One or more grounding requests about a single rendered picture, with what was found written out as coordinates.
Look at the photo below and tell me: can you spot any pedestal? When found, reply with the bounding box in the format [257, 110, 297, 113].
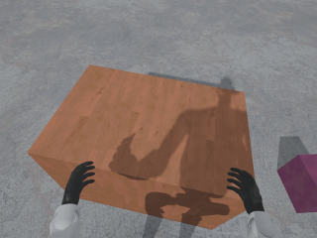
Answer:
[27, 64, 255, 230]

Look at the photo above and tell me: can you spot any carton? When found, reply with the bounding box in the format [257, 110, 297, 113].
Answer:
[277, 154, 317, 213]

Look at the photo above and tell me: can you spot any robot right forearm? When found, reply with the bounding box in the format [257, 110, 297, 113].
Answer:
[246, 211, 280, 238]

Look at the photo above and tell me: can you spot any right robot hand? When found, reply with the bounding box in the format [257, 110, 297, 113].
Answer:
[227, 168, 264, 215]

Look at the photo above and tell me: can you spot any left robot hand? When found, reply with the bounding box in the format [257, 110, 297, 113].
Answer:
[61, 161, 95, 205]

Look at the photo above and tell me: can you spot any robot left forearm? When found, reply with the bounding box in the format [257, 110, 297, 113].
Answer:
[49, 203, 81, 238]

